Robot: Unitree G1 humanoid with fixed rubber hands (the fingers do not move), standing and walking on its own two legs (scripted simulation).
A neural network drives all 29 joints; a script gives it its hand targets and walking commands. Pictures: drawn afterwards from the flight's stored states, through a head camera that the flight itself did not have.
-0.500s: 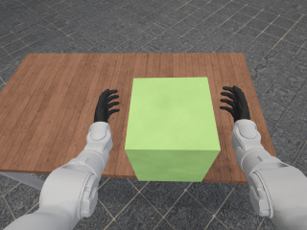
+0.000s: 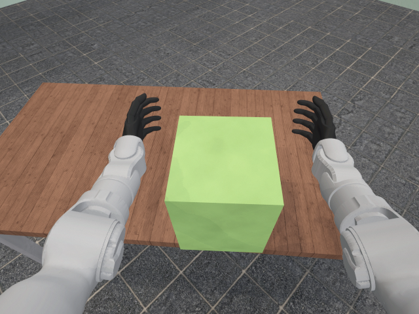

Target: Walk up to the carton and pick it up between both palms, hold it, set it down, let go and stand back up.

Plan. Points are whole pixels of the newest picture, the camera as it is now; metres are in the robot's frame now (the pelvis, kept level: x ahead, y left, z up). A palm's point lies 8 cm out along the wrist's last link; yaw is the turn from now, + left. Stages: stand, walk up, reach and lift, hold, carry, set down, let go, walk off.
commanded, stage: set down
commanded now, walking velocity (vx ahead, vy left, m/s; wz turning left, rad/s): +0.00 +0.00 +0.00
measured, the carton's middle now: (222, 187) +0.42 +0.00 -0.05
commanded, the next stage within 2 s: none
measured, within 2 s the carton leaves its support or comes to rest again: neither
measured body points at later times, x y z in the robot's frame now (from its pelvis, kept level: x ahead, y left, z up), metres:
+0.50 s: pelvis +0.02 +0.01 +0.02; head +0.06 +0.02 +0.47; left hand +0.42 +0.19 +0.08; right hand +0.42 -0.20 +0.08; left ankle +0.01 +0.15 -0.72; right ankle +0.05 -0.10 -0.72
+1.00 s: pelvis +0.02 +0.01 +0.02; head +0.03 +0.03 +0.47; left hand +0.34 +0.19 +0.02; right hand +0.33 -0.21 +0.03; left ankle +0.01 +0.15 -0.72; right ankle +0.05 -0.10 -0.72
